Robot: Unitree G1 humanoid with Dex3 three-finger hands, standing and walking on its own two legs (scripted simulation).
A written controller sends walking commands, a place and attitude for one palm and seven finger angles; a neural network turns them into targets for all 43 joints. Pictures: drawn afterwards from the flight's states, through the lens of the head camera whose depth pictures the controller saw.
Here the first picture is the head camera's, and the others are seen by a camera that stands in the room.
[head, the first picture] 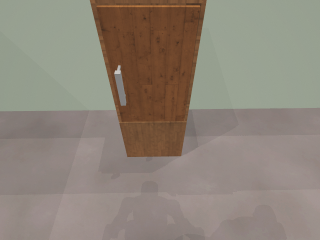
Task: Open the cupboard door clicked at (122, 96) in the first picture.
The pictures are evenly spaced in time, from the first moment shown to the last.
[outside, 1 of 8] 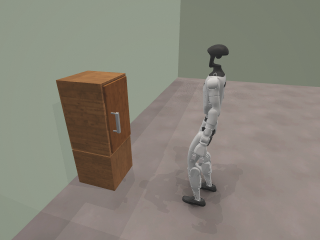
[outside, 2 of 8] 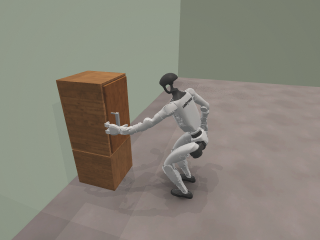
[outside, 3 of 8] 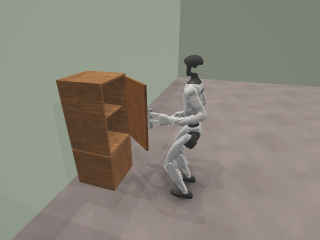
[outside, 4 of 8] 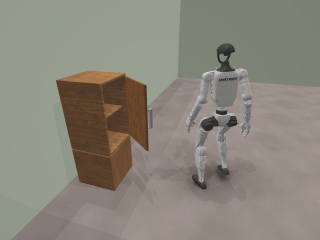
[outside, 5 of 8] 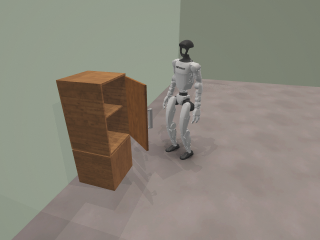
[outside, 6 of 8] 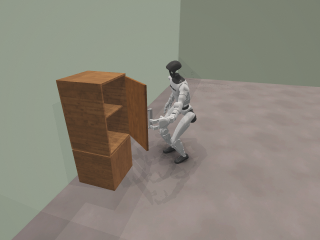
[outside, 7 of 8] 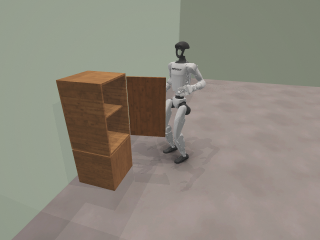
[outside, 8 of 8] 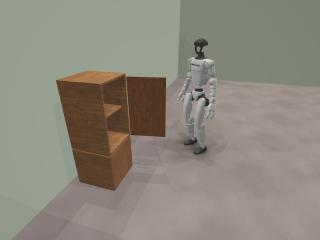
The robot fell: no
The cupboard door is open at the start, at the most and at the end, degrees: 0 101 100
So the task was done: yes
